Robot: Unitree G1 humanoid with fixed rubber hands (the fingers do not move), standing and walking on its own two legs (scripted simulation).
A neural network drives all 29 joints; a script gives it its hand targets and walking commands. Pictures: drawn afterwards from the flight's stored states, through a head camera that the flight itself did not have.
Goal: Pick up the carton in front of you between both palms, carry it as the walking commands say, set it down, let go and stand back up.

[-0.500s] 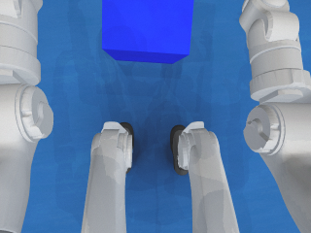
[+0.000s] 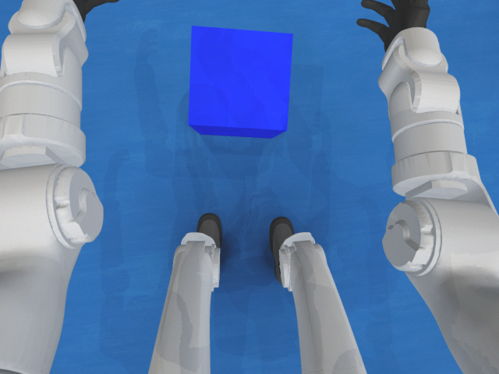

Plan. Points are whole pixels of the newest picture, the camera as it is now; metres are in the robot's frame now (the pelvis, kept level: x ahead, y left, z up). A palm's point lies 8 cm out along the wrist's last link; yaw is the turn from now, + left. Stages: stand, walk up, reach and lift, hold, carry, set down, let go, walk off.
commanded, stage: let go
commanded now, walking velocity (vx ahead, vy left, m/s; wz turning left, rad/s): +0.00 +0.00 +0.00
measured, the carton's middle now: (238, 92) +0.55 +0.02 -0.50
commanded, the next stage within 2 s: stand in 1.40 s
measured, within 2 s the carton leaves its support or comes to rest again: neither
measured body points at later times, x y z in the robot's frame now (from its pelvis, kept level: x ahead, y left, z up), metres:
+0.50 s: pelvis +0.06 -0.01 +0.10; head +0.28 +0.01 +0.49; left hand +0.43 +0.23 -0.01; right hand +0.42 -0.21 -0.01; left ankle +0.08 +0.10 -0.59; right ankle +0.07 -0.13 -0.59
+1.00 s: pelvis +0.10 -0.01 +0.15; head +0.13 -0.01 +0.60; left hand +0.27 +0.23 +0.07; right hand +0.27 -0.24 +0.07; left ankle +0.08 +0.10 -0.59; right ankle +0.07 -0.13 -0.59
